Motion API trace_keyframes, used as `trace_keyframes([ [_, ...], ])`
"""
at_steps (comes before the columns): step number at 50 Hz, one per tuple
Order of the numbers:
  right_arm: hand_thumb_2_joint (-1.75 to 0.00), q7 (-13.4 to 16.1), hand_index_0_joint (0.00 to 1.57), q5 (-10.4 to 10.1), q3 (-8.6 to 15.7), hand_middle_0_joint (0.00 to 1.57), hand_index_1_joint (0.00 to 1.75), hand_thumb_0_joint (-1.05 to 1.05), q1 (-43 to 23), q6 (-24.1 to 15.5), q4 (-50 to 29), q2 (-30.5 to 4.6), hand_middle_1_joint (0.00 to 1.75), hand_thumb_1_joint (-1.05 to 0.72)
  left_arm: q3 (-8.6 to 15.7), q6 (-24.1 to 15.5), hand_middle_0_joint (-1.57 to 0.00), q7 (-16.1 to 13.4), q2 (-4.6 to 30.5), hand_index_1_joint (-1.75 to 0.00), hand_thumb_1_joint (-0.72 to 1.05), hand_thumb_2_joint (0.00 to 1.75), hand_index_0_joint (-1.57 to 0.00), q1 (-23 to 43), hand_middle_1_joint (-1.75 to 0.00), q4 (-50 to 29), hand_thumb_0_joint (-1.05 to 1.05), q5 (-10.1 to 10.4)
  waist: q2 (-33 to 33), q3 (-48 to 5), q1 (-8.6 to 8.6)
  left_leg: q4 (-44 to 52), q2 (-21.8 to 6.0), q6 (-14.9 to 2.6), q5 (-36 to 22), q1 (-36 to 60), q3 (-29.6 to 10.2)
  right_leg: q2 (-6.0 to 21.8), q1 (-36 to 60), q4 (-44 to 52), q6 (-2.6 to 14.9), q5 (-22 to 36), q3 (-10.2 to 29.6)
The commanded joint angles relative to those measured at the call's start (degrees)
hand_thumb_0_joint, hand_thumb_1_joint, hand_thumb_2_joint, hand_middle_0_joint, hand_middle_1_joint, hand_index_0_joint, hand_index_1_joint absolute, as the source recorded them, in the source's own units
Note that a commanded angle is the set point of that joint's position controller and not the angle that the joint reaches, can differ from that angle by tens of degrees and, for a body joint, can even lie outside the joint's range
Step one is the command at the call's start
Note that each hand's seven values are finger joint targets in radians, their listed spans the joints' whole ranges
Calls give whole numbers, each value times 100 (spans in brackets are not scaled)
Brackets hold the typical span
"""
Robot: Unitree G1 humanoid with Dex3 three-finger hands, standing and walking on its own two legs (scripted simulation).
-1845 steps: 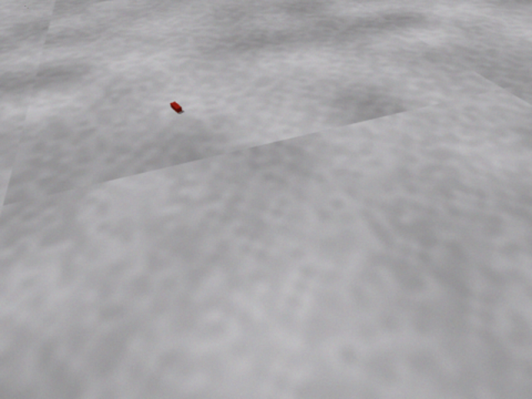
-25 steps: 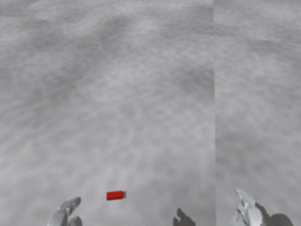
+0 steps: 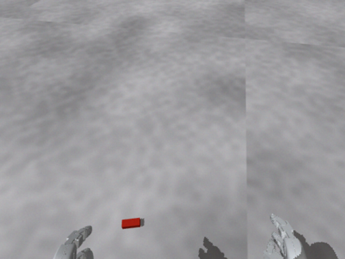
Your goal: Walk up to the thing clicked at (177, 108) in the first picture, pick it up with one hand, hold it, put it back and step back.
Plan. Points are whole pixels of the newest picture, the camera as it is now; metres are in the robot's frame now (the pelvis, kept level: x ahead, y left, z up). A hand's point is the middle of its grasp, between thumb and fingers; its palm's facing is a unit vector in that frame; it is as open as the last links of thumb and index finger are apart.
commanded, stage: stand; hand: left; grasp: from above
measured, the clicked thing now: (131, 223) +0.47 +0.23 -0.70
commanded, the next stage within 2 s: none
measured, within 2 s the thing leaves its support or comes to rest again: neither
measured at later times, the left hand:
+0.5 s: hand out of the picture +0.06 +0.24 -0.11, palm faces +0.04 -0.94 -0.34, open 7.4 cm
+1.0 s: hand out of the picture +0.03 +0.24 -0.09, palm faces +0.04 -0.94 -0.35, open 7.4 cm
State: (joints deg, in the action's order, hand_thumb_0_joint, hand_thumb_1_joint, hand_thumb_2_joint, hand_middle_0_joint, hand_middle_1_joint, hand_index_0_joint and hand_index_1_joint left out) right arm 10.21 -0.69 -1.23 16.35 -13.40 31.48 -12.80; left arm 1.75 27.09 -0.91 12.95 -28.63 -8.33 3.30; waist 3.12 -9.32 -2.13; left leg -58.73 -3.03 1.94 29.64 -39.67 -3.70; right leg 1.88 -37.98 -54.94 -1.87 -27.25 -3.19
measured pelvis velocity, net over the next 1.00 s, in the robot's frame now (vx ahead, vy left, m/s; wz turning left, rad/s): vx -0.02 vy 0.00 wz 0.01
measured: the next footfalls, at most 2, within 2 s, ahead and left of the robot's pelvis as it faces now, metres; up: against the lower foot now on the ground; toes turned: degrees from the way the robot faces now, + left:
none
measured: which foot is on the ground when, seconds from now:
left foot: down 0.00-1.00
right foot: down 0.00-1.00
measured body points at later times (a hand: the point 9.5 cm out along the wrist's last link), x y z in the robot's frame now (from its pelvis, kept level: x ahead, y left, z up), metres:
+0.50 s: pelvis +0.00 +0.00 +0.05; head +0.01 +0.00 +0.50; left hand +0.06 +0.29 -0.08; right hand +0.08 -0.28 -0.09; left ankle +0.00 +0.14 -0.68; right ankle +0.00 -0.14 -0.68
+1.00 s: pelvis -0.02 +0.00 +0.07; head -0.03 -0.01 +0.52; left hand +0.03 +0.29 -0.07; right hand +0.05 -0.29 -0.08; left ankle +0.00 +0.14 -0.68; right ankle +0.00 -0.14 -0.68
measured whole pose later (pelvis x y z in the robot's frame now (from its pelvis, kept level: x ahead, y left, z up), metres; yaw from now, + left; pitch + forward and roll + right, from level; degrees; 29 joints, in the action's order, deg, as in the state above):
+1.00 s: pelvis -0.02 +0.00 +0.07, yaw +0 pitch -5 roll +0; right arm 0.7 1.3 1.9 9.2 0.1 64.0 -17.5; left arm 2.0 0.5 -1.2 16.9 -8.9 65.4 -1.6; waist 1.6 3.1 0.9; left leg -22.3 -1.4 1.6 11.5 -6.3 -1.4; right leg 3.2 -6.4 -22.0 -2.0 -10.9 -2.6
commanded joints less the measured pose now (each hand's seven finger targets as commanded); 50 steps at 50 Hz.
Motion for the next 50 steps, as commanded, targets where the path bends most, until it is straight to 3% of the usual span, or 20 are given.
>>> trace_keyframes([
  [1,-90,94,20,20,320,20,30,0,-410,-347,-947,-704,30,-90,434,-318,-20,-71,666,-30,90,90,-20,98,-30,-1121,0,-21,-105,-587,5,906,277,-222,-1517,475,177,-249,453,842,129,1282,-122],
  [2,-90,89,20,27,304,20,30,0,-392,-341,-946,-689,30,-90,367,-312,-20,-64,630,-30,90,90,-20,35,-30,-1037,0,-43,-94,-496,-7,902,280,-218,-1552,462,186,-252,432,828,127,1310,-127],
  [3,-90,-252,20,759,476,20,30,0,-755,299,460,-1360,30,-90,324,-1557,-20,-287,1075,-30,90,90,-20,1832,-30,973,0,-691,-403,895,422,1379,22,-489,-2584,706,50,125,1231,1040,417,1381,231],
  [4,-90,-409,20,739,581,20,30,0,-754,547,547,-1388,30,-90,444,-1945,-20,-252,1176,-30,90,90,-20,1179,-30,1939,0,-741,-654,375,448,1332,53,-582,-2740,1053,222,204,1515,1187,617,1528,553],
  [5,-90,-513,20,762,606,20,30,0,-633,679,372,-1452,30,-90,417,-2134,-20,-221,1224,-30,90,90,-20,1138,-30,2191,0,-739,-632,326,319,1352,101,-578,-2422,1140,110,182,1397,1284,678,1464,638],
  [7,-90,-715,20,545,594,20,30,0,-658,768,640,-1315,30,-90,352,-2374,-20,-177,1261,-30,90,90,-20,1368,-30,2705,0,-735,-387,0,327,1458,147,-544,-2454,1571,130,352,1835,1206,606,2056,742],
  [9,-90,-856,20,365,589,20,30,0,-747,828,791,-1210,30,-90,380,-2395,-20,-147,1262,-30,90,90,-20,1622,-30,3213,0,-647,-557,168,369,1698,206,-505,-2096,1662,147,357,1776,1444,537,1572,690],
  [12,-90,-919,20,379,660,20,30,0,-868,913,1089,-1247,30,-90,360,-2515,-20,-160,1182,-30,90,90,-20,1771,-30,3933,0,-616,-347,319,427,2168,28,-550,-1695,1812,-138,288,1834,1625,388,1200,488],
  [16,-90,-885,20,396,666,20,30,0,-795,1008,1428,-1299,30,-90,374,-2678,-20,-145,1202,-30,90,90,-20,1898,-30,4698,0,-618,-136,598,354,2608,-54,-518,-1654,2046,-193,281,1978,1962,331,1339,458],
  [22,-90,-827,20,311,635,20,30,0,-652,1100,1931,-1334,30,-90,339,-2797,-20,-162,1270,-30,90,90,-20,1856,-30,5621,0,-533,-291,588,307,2846,-87,-433,-2676,2569,-110,450,2634,2493,335,2393,523],
  [27,-90,-800,20,266,590,20,30,0,-735,1173,2314,-1372,30,-90,289,-2764,-20,-177,1353,-30,90,90,-20,1871,-30,6221,0,-503,-298,871,330,3361,-148,-363,-2499,2789,-147,472,2866,3007,289,2141,497],
  [30,-90,-789,20,238,571,20,30,0,-726,1171,2488,-1424,30,-90,262,-2758,-20,-174,1378,-30,90,90,-20,1936,-30,6445,0,-504,-219,893,305,3581,-192,-332,-2730,2953,-156,464,3012,3140,256,2236,461],
  [35,-90,-800,20,247,568,20,30,0,-838,1215,2679,-1475,30,-90,244,-2724,-20,-152,1387,-30,90,90,-20,1995,-30,6783,0,-516,-163,1223,325,4089,-241,-312,-1765,2748,-257,408,3089,3385,217,1634,388],
  [38,-90,-826,20,232,560,20,30,0,-851,1235,2769,-1456,30,-90,228,-2750,-20,-134,1404,-30,90,90,-20,1979,-30,6910,0,-519,-203,1330,333,4141,-211,-295,-1653,2822,-215,420,3035,3571,197,1523,420],
  [45,-90,-851,20,215,524,20,30,0,-946,1201,2852,-1458,30,-90,227,-2804,-20,-124,1483,-30,90,90,-20,2087,-30,7045,0,-505,-374,1144,326,4132,-257,-270,-2257,3142,-177,509,3096,3724,189,1858,476],
  [50,-90,-875,20,211,493,20,30,0,-914,1238,2934,-1492,30,-90,213,-2816,-20,-104,1543,-30,90,90,-20,2207,-30,7086,0,-500,-382,1316,282,4188,-216,-249,-1894,3009,-120,470,3025,3883,163,1464,498],
])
